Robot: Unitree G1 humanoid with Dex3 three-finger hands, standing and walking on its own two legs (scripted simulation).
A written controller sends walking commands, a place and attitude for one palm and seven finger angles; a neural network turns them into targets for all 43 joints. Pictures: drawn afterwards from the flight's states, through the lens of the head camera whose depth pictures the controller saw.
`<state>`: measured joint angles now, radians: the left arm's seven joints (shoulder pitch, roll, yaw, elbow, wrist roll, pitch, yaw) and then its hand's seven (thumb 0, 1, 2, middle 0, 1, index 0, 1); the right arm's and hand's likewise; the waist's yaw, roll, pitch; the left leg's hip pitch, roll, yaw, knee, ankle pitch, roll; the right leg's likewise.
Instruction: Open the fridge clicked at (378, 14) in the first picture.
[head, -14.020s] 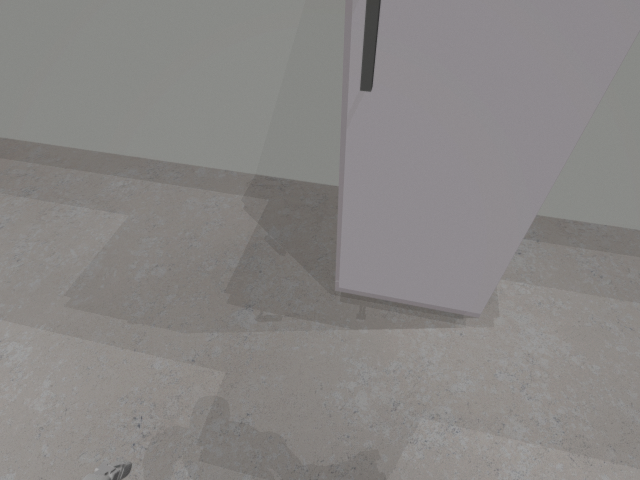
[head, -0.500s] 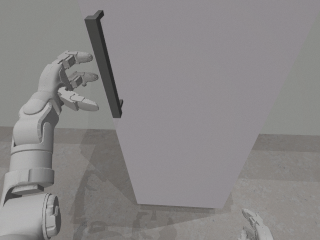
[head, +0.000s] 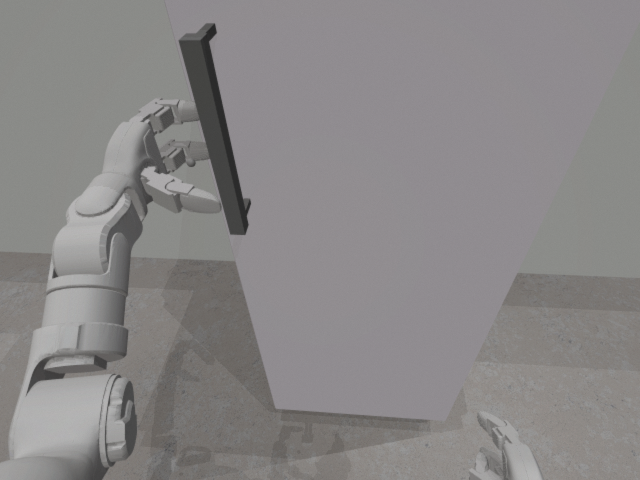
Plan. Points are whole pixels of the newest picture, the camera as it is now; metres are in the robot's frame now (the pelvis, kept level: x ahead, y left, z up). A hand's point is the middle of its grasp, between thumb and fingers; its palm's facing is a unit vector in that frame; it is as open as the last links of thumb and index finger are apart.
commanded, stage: feel for the door with the fingertips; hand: left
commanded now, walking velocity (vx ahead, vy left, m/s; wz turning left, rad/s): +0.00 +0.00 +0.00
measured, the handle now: (225, 142) +0.45 +0.16 +0.23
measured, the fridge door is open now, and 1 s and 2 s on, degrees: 0 0 0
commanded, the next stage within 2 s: slide the fingers in behind the handle in 0.32 s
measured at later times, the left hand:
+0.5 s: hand (197, 155) +0.41 +0.18 +0.23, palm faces +0.02 -1.00 -0.03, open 13.9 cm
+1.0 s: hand (206, 163) +0.40 +0.17 +0.23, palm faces +0.01 -1.00 -0.04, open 14.0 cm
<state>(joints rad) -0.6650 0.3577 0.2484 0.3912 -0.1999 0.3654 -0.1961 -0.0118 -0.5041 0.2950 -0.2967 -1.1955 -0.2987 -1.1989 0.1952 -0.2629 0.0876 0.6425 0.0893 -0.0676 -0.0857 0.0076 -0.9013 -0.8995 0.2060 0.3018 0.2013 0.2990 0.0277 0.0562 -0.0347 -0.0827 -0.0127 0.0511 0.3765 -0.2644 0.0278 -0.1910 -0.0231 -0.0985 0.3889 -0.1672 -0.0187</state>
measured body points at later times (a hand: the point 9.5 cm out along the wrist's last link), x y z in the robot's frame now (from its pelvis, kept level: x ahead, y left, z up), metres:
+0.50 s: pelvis +0.00 +0.00 +0.00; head -0.02 -0.02 +0.45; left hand +0.41 +0.24 +0.24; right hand +0.13 -0.25 -0.10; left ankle -0.04 +0.10 -0.74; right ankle +0.03 -0.11 -0.74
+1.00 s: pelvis +0.00 +0.00 +0.00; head -0.02 -0.02 +0.45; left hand +0.39 +0.22 +0.24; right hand +0.18 -0.22 -0.09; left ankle -0.04 +0.10 -0.74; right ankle +0.03 -0.11 -0.74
